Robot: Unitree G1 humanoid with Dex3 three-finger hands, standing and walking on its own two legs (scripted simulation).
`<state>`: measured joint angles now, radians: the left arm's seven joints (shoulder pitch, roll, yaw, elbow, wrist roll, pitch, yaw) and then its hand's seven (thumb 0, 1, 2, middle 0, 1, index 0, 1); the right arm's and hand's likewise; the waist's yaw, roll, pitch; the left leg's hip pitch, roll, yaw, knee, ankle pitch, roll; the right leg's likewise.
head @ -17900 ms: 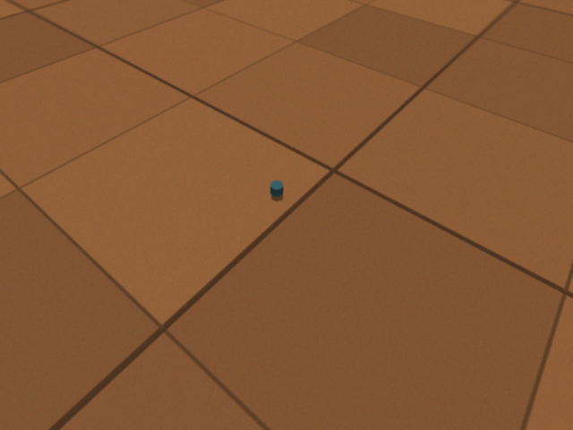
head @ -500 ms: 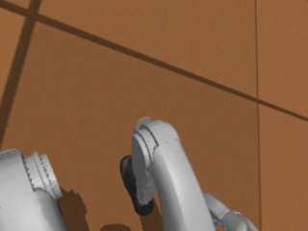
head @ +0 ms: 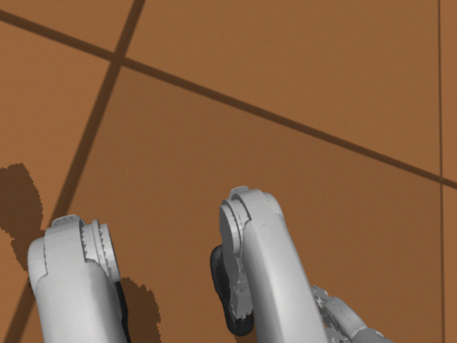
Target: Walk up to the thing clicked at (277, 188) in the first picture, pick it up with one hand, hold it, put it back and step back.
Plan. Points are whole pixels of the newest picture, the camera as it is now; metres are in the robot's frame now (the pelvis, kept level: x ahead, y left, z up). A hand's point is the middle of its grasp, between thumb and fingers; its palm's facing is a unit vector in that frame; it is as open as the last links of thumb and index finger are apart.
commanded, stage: settle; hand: left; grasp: from above
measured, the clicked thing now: out of the picture +0.43 +0.37 -0.21
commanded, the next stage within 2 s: lift in 0.32 s
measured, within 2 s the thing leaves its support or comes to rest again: neither
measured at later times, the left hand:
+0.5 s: hand out of the picture +0.42 +0.35 -0.12, palm faces -0.43 -0.11 -0.89, open 8.5 cm
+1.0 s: hand out of the picture +0.36 +0.35 +0.00, palm faces -0.43 -0.14 -0.89, open 8.4 cm
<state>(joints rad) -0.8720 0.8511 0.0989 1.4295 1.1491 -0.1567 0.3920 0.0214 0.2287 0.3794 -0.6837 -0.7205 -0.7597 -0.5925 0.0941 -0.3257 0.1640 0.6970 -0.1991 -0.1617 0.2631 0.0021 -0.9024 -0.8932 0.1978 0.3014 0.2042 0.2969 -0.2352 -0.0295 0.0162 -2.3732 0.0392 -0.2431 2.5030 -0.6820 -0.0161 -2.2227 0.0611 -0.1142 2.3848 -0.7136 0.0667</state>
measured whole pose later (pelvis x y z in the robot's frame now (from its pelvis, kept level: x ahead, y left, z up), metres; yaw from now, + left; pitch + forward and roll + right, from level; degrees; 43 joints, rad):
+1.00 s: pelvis -0.01 -0.01 +0.10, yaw +7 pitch +33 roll -7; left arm -0.63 0.67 0.02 0.90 1.04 -0.13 0.07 0.01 0.23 0.38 -0.69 -0.71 -0.76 -0.60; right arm 0.17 -0.28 0.00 0.65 -0.03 0.03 0.08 0.00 -0.90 -0.90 0.20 0.30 0.21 0.30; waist -0.10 0.04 -0.16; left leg -2.10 0.04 -0.12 2.13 -0.61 -0.01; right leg -1.99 0.01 -0.05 2.08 -0.67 0.05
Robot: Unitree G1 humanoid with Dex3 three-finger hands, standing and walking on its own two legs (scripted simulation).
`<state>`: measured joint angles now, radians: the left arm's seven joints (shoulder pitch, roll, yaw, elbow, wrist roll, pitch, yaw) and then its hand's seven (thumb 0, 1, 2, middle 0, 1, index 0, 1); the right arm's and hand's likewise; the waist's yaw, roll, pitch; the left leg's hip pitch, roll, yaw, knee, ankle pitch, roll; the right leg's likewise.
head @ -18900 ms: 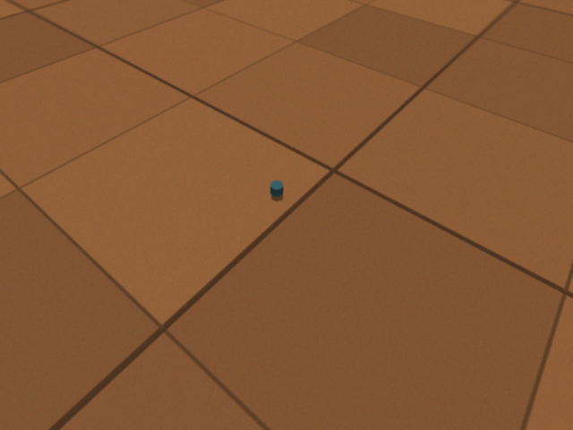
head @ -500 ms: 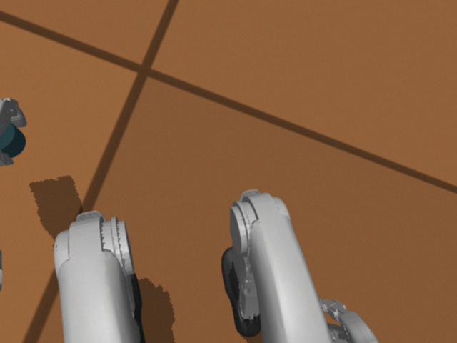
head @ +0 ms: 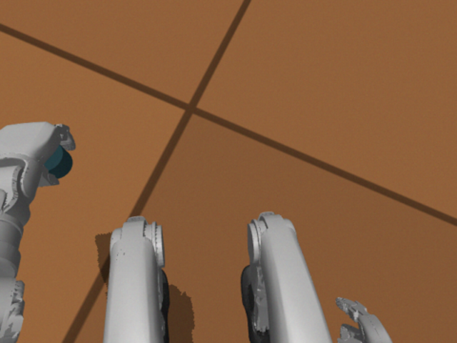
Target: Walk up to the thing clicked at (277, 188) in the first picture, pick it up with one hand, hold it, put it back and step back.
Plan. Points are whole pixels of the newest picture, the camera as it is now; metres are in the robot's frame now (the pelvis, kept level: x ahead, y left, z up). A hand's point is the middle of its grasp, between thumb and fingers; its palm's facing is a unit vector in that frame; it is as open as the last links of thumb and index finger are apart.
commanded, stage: lift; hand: left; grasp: from above
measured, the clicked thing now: (49, 159) +0.43 +0.32 -0.12
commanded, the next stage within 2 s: hold in 1.14 s
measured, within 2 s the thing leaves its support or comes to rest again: neither
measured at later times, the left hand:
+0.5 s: hand out of the picture +0.35 +0.28 +0.11, palm faces -0.43 -0.12 -0.89, open 8.4 cm
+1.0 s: hand out of the picture +0.36 +0.26 +0.23, palm faces -0.44 -0.12 -0.89, open 8.4 cm
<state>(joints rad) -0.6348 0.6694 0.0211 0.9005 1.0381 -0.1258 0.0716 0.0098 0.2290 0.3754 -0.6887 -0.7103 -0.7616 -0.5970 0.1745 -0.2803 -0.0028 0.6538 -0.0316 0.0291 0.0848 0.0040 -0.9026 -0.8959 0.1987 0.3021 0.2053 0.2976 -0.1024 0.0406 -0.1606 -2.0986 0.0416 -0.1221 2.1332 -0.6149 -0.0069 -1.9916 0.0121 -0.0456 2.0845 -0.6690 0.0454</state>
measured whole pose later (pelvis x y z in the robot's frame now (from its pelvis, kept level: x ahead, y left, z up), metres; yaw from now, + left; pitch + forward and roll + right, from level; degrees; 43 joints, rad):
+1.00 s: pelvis +0.06 +0.00 +0.30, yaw +4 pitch +12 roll -1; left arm -0.31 0.41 -0.16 0.78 0.98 0.03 0.10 0.01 0.23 0.37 -0.69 -0.71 -0.77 -0.59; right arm 0.26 -0.25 -0.03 0.73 0.04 -0.03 -0.05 0.01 -0.90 -0.90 0.20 0.30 0.20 0.30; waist -0.05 0.05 -0.11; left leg -0.81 0.06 0.00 1.00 -0.41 -0.01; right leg -0.76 -0.01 0.01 0.98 -0.43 0.03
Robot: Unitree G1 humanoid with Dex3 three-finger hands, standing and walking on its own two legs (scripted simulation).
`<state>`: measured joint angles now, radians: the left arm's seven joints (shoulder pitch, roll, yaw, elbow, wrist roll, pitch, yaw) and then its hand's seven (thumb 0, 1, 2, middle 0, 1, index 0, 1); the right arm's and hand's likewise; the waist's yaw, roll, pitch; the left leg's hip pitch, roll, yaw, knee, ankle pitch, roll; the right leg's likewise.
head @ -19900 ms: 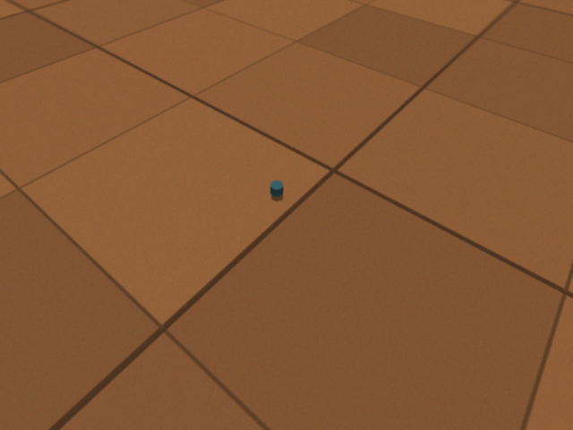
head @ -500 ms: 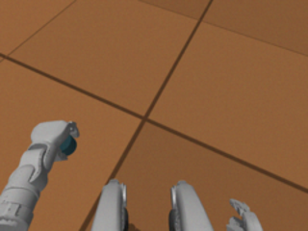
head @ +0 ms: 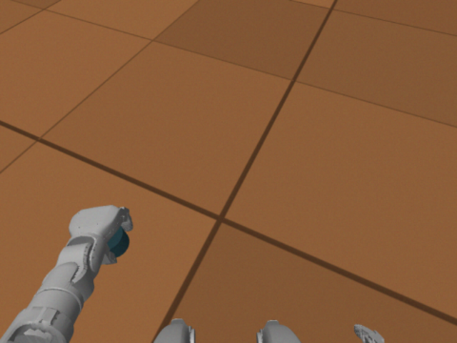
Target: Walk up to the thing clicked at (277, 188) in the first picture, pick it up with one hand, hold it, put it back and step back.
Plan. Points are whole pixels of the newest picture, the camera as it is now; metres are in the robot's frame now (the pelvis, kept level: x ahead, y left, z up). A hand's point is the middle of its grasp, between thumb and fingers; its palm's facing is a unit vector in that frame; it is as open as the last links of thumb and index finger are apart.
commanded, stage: lift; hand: left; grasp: from above
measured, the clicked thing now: (110, 239) +0.34 +0.24 -0.09
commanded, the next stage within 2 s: hold in 0.14 s
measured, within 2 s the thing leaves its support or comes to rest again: neither
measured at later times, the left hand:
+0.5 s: hand (102, 222) +0.34 +0.23 -0.02, palm faces -0.45 -0.07 -0.89, open 8.4 cm
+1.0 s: hand (100, 220) +0.33 +0.22 +0.01, palm faces -0.44 -0.06 -0.90, open 8.4 cm
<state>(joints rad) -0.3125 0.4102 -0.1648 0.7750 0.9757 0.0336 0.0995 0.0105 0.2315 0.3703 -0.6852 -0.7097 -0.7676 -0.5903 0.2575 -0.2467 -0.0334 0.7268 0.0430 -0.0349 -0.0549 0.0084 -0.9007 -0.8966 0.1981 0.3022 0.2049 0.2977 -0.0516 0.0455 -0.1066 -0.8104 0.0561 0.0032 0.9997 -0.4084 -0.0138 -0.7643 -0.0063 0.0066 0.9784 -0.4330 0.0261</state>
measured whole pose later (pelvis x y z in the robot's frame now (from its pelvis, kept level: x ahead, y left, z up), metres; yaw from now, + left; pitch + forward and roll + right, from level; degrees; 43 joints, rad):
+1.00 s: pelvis +0.03 +0.00 +0.05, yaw -1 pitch +4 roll +0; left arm -0.24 0.39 -0.20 0.64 0.99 0.03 -0.02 0.01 0.22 0.38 -0.70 -0.69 -0.78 -0.58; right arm 0.22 -0.25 -0.04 0.68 0.06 0.05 -0.05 0.01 -0.90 -0.90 0.20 0.30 0.20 0.30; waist 0.00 0.05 -0.05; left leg -0.39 0.04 0.04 0.60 -0.29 -0.02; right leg -0.37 -0.02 0.03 0.62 -0.32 0.02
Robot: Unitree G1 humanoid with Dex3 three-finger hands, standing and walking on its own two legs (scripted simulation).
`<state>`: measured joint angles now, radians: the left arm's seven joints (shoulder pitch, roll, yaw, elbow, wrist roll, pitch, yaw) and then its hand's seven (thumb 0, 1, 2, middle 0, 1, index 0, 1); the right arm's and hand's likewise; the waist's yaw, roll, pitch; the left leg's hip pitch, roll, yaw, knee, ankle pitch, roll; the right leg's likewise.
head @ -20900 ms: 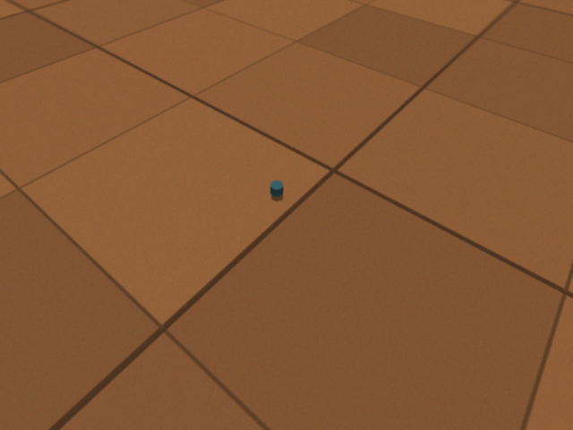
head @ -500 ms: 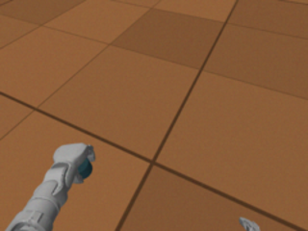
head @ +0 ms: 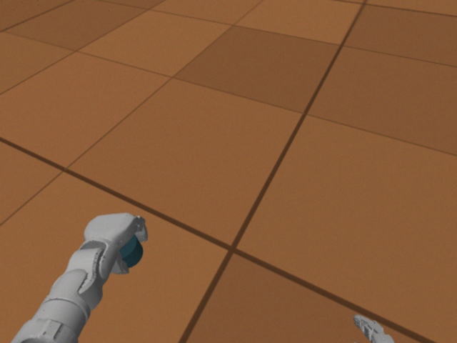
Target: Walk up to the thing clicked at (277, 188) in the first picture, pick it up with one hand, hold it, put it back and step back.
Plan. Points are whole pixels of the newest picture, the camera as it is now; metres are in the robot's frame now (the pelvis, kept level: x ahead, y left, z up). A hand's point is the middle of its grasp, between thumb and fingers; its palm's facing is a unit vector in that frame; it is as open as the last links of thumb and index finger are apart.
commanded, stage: hold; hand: left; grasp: from above
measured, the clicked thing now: (124, 249) +0.32 +0.23 -0.06
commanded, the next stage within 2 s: crouch in 1.14 s
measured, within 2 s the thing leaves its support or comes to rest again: neither
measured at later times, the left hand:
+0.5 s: hand (115, 257) +0.28 +0.22 -0.02, palm faces -0.43 -0.07 -0.90, open 8.4 cm
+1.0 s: hand (115, 258) +0.28 +0.22 -0.02, palm faces -0.44 -0.07 -0.90, open 8.4 cm
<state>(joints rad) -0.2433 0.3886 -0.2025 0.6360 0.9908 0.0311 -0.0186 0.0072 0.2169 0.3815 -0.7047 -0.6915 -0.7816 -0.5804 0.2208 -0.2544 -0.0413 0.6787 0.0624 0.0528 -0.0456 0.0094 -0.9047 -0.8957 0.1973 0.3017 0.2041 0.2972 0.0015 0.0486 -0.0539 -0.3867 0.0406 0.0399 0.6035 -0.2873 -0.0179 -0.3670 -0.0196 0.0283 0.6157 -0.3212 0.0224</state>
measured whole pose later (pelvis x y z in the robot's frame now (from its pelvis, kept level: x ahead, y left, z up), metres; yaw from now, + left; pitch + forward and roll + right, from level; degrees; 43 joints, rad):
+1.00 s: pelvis -0.01 +0.00 +0.01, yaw +0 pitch +1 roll +1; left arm -0.23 0.39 -0.21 0.59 0.98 0.03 -0.05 0.00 0.21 0.38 -0.72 -0.67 -0.79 -0.57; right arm 0.19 -0.25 -0.02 0.67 0.08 0.06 -0.07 0.01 -0.91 -0.90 0.20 0.30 0.20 0.30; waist 0.02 0.06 -0.01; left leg -0.28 0.04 0.05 0.48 -0.21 -0.02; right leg -0.28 -0.02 0.03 0.51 -0.26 0.02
